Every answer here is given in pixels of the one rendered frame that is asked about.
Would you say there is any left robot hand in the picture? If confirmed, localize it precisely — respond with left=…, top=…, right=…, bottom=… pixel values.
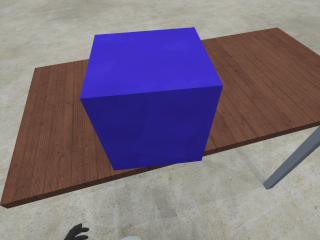
left=64, top=223, right=89, bottom=240

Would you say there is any carton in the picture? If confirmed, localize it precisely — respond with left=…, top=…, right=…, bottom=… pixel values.
left=80, top=27, right=223, bottom=171

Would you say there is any table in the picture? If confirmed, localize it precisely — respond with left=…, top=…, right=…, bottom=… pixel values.
left=0, top=27, right=320, bottom=209

